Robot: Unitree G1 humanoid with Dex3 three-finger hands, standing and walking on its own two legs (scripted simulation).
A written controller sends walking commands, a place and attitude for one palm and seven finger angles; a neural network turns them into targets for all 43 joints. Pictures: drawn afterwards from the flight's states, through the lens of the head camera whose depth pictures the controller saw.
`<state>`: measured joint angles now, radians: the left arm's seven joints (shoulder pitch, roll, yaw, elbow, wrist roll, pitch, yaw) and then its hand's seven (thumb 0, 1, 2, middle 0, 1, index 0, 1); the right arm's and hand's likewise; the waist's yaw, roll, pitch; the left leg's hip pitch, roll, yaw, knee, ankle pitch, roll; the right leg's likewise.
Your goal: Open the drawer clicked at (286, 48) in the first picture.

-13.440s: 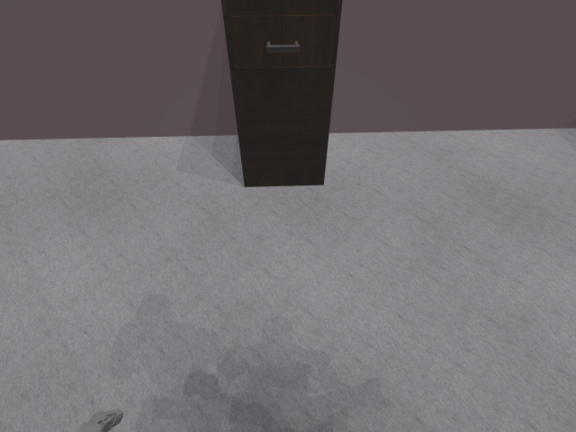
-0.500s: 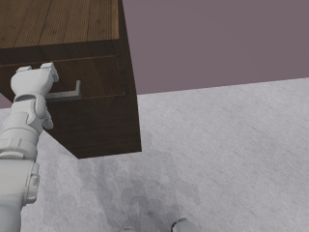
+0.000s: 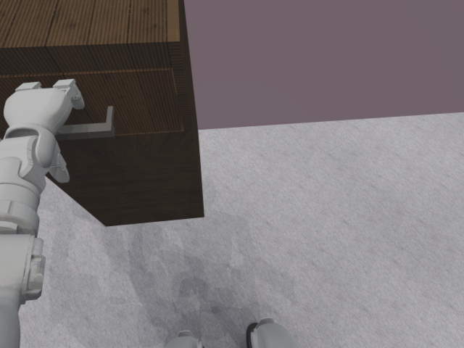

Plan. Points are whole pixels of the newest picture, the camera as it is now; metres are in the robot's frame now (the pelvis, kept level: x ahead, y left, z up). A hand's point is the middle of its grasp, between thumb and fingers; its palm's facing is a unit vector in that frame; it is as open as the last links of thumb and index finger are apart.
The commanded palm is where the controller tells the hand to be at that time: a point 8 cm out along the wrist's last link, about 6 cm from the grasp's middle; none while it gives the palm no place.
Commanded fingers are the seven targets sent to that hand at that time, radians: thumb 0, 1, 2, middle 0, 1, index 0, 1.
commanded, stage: move the hooked fingers above the handle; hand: left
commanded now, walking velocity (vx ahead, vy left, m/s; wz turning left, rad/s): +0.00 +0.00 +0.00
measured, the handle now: (82, 122) +0.54 +0.27 -0.01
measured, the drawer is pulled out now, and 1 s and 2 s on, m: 0.00 0.00 0.00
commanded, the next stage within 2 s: lower the fingers behind the handle in 1.32 s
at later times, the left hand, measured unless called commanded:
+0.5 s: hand (53, 129) +0.48 +0.28 +0.05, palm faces -0.05 -0.04 -1.00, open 13.8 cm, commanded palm +0.47 +0.28 +0.11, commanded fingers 0.00 -0.50 0.30 -0.30 -1.20 -0.30 -1.20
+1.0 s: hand (63, 123) +0.49 +0.26 +0.06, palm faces -0.05 -0.03 -1.00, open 13.8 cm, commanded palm +0.47 +0.27 +0.10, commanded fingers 0.00 -0.50 0.30 -0.30 -1.20 -0.30 -1.20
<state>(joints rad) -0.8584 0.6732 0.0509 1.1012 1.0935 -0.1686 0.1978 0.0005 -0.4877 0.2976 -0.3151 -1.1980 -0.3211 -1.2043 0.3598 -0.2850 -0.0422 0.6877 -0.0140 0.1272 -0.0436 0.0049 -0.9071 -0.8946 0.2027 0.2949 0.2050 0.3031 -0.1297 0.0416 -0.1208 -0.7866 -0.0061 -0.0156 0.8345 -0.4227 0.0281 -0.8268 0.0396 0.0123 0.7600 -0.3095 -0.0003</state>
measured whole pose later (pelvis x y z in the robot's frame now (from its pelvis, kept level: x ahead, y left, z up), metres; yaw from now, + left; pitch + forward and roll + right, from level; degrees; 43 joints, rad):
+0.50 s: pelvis +0.01 +0.01 +0.00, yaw +1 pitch +20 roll -3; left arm -0.79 0.59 0.00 0.99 1.07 -0.20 0.22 0.00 -0.49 0.30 -0.32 -1.20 -0.32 -1.20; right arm 0.35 -0.26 -0.06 0.70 -0.02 0.15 -0.02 0.01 -0.91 -0.89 0.20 0.30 0.21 0.30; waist -0.08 0.05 -0.15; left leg -0.72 -0.02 -0.03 0.82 -0.44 0.04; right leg -0.75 0.02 0.00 0.73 -0.33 0.01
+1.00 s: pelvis +0.01 +0.00 +0.00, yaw +1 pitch +20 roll -2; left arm -0.84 0.62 0.03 1.05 1.09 -0.19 0.24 0.00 -0.49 0.30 -0.32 -1.20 -0.32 -1.20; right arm 0.35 -0.27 -0.04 0.71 -0.02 0.14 -0.03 0.01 -0.91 -0.89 0.20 0.30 0.21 0.30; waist -0.11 0.04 -0.13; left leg -0.74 -0.01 -0.02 0.82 -0.43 0.03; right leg -0.78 0.03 0.00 0.75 -0.32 0.00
